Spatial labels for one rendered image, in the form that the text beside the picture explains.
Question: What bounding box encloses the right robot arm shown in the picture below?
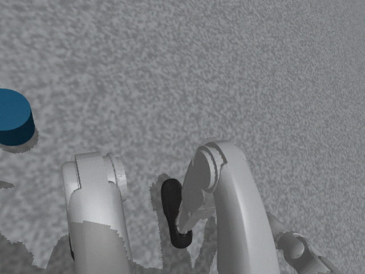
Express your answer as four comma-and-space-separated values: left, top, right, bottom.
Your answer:
277, 231, 342, 274

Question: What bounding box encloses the can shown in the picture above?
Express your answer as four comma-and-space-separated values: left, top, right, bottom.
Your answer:
0, 88, 35, 146

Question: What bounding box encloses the right robot foot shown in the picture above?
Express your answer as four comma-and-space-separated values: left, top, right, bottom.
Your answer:
161, 179, 193, 249

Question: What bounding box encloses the right robot hand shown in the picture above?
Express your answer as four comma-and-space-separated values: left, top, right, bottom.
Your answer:
266, 212, 291, 249

